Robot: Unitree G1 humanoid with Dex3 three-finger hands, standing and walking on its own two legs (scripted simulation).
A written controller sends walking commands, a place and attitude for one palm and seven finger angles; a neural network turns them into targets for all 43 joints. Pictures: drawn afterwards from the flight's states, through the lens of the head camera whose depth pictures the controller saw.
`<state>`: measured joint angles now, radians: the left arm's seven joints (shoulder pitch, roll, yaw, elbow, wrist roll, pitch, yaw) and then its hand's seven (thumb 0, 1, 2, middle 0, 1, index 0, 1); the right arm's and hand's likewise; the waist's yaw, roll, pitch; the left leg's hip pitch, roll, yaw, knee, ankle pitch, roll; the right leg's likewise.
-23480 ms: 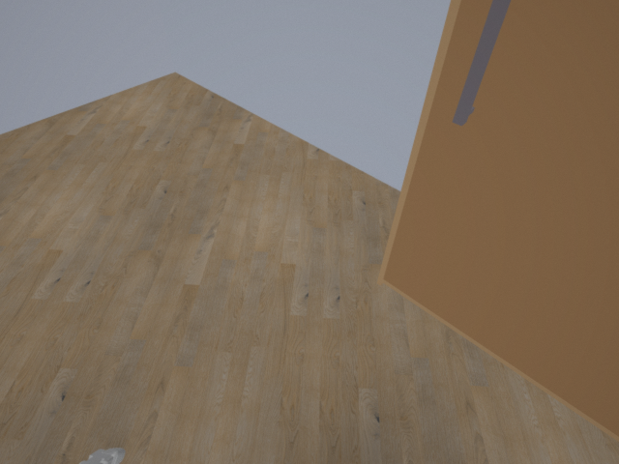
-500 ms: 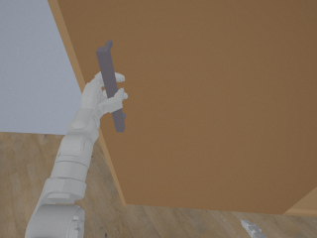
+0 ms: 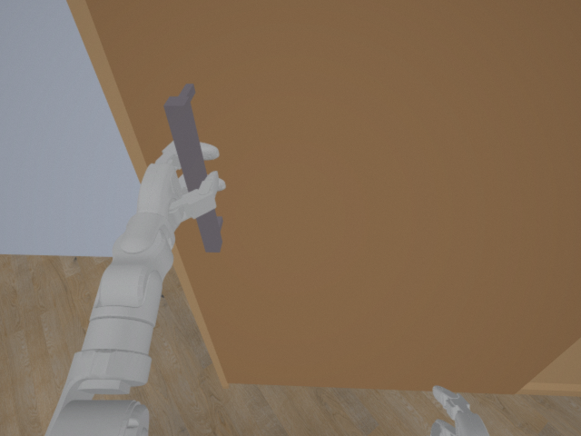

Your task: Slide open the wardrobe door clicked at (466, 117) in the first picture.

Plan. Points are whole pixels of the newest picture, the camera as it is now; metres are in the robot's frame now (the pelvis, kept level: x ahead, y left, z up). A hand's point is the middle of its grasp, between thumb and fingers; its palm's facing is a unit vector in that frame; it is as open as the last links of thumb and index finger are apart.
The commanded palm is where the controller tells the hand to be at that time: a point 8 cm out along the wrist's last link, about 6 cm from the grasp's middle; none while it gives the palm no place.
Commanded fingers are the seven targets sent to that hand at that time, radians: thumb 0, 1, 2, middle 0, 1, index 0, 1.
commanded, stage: grip the handle and tug to test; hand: left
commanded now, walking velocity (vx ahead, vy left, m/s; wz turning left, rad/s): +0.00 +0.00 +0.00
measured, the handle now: (202, 177) +0.43 +0.15 +0.16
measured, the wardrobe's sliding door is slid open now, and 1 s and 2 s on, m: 0.00 0.02 0.10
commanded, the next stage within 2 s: tug the door sideways, standing still in 0.10 s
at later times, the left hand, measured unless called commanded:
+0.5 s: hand (209, 194) +0.38 +0.13 +0.18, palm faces +0.05 -1.00 -0.04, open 5.9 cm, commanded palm +0.35 +0.15 +0.17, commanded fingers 0.00 0.90 0.90 -0.45 -1.40 -0.45 -1.40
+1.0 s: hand (228, 197) +0.38 +0.10 +0.17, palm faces +0.03 -1.00 -0.06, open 6.0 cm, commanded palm +0.35 +0.10 +0.17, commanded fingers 0.00 0.90 0.90 -0.45 -1.40 -0.45 -1.40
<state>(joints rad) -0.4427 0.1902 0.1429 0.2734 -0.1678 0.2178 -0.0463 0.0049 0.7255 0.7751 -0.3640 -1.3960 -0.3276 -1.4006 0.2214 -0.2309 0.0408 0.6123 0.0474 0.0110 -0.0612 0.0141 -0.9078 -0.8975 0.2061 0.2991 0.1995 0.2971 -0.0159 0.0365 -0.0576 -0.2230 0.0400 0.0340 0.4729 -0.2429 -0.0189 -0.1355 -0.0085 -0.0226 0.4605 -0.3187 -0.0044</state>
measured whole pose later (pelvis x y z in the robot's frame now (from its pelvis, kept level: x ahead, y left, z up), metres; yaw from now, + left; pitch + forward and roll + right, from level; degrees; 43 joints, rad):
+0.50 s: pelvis +0.02 +0.00 +0.00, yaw +3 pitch +1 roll +0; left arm -0.39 0.13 0.06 0.07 -0.14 0.35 0.01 0.00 0.70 0.83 -0.38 -1.40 -0.33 -1.40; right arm 0.16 -0.23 0.03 0.61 0.03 0.05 -0.06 0.01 -0.91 -0.90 0.20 0.30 0.20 0.30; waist 0.04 0.04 -0.05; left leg -0.23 0.02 -0.01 0.49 -0.28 -0.02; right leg -0.12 -0.02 -0.07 0.47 -0.35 0.00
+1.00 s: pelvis -0.01 +0.00 -0.01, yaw +4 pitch +0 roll +0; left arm -0.59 0.08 -0.04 0.32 -0.11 0.23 0.10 -0.01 0.75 0.79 -0.35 -1.40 -0.24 -1.40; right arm 0.21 -0.22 0.03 0.67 0.03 0.00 -0.04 0.01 -0.91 -0.90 0.21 0.30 0.20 0.30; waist 0.03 0.04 -0.02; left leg -0.30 0.01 -0.04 0.55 -0.25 -0.01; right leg -0.17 -0.03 -0.09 0.53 -0.35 0.00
